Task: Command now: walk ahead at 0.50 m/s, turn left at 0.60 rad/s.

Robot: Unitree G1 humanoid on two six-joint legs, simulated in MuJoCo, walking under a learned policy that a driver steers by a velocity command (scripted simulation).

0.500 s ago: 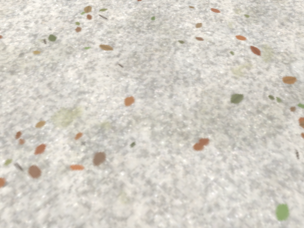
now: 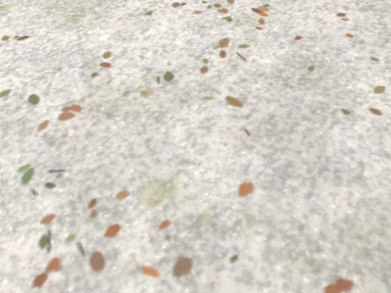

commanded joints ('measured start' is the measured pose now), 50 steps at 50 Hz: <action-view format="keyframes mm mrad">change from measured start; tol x32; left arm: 1 31 111 28 -29 -7 -27 -4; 37 -345 101 -1 -212 7 39 -28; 43 157 318 63 -121 46 10 26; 50 7 107 20 -75 0 -6 3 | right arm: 1 -17 -25 -1 -75 -3 3 17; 50 101 -45 -7 -28 -2 -5 1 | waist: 1 -5 -143 -11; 17 -85 191 -370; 50 -9 -166 -26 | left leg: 1 -141 58 -26 -19 90 -14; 15 411 -107 157 -618 45 143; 17 886 348 -699 -800 -61 336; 23 415 143 -253 -868 471 229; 41 433 52 -307 -542 731 82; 44 -86 -117 -108 134 -232 24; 50 -28 27 -40 42 -17 0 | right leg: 1 86 -283 172 -217 250 -120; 14 267 -289 -117 177 905 -51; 15 164 -268 -140 413 809 -27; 17 -481 -10 -26 1036 -350 72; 18 -589 -50 123 1058 -282 65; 36 -497 -54 133 290 153 82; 41 21 15 122 107 58 7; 44 436 -465 920 -88 -302 -171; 50 44 -279 303 -176 124 -105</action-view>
